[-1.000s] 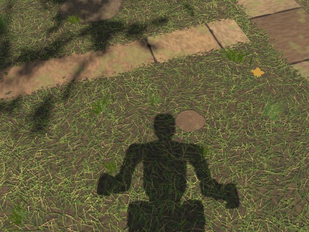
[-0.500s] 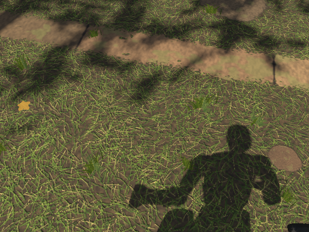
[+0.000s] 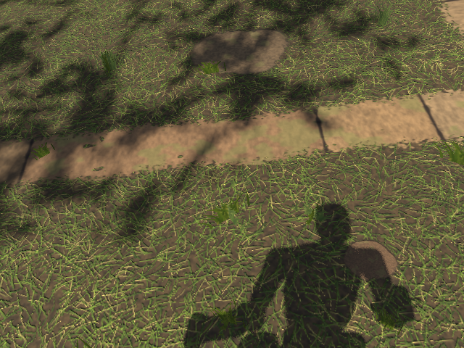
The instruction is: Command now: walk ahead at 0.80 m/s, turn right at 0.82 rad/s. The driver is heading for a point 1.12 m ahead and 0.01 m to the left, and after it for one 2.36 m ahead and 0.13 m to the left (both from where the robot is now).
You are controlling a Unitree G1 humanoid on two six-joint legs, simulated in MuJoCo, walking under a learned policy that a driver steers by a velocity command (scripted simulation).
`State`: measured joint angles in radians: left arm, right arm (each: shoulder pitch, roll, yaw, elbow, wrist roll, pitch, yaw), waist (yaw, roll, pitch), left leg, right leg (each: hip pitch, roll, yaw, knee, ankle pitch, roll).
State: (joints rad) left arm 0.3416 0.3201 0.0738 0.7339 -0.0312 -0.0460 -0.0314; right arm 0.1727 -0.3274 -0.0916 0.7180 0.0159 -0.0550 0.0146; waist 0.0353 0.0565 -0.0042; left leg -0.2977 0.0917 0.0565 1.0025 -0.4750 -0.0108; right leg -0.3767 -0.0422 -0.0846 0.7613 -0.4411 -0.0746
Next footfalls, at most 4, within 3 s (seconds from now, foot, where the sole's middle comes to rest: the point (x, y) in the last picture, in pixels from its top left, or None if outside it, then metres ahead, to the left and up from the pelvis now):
0.38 left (271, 333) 0.52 0.01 -0.75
0.78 right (376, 238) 0.82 -0.33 -0.75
1.22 left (273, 155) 1.20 -0.01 -0.75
1.70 right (254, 75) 1.69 0.06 -0.75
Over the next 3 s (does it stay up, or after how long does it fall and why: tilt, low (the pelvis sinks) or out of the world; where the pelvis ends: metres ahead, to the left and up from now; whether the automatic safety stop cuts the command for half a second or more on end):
stays up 2.42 0.07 0.02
